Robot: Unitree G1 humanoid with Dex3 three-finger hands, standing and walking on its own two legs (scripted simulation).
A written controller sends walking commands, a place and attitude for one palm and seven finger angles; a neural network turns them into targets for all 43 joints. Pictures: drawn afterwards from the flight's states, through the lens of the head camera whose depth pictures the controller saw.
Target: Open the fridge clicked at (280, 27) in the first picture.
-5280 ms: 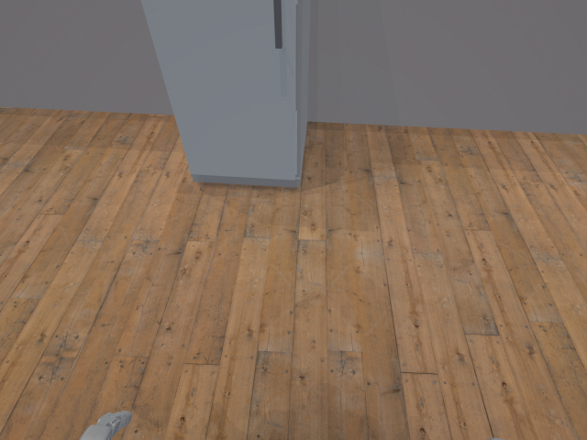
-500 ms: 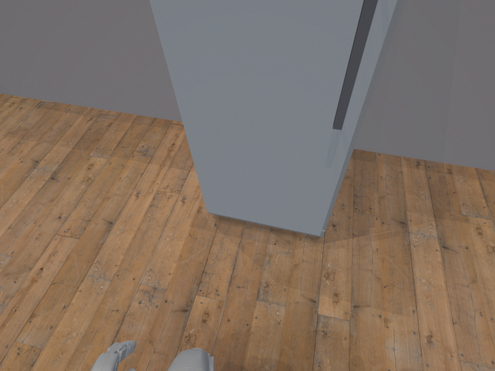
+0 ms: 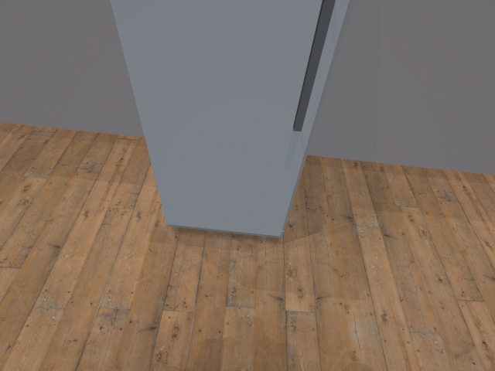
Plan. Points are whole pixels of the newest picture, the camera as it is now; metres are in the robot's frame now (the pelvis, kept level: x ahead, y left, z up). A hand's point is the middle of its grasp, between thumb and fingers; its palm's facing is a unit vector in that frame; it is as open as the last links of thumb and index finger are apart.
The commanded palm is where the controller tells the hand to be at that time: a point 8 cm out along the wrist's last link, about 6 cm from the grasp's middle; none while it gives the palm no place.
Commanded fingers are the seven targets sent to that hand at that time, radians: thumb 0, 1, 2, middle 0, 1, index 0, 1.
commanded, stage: take the last steps up to it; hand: right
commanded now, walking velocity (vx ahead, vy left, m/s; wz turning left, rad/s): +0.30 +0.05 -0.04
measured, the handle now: (311, 64) +0.74 -0.09 +0.14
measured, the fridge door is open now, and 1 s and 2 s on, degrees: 0 0 0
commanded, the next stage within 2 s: come to a stop and stand still in 0.82 s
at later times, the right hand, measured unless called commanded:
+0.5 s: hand out of the picture +0.09 -0.23 -0.18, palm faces +0.02 +0.99 -0.15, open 7.4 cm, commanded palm none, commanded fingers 0.00 -0.90 -0.90 0.20 0.30 0.20 0.30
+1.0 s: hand (327, 312) +0.28 -0.16 -0.18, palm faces +0.04 +0.98 -0.19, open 7.3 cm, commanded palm none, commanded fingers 0.00 -0.90 -0.90 0.20 0.30 0.20 0.30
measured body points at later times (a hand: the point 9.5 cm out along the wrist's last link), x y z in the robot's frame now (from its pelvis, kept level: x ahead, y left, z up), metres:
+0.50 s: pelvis +0.08 -0.04 +0.00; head +0.09 -0.07 +0.45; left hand +0.00 +0.16 -0.14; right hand +0.09 -0.28 -0.17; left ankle +0.16 +0.10 -0.67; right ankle -0.03 -0.14 -0.74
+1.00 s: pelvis +0.24 +0.02 -0.01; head +0.24 +0.01 +0.44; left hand +0.30 +0.25 -0.15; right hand +0.28 -0.22 -0.16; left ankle +0.25 +0.10 -0.74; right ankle +0.30 -0.10 -0.72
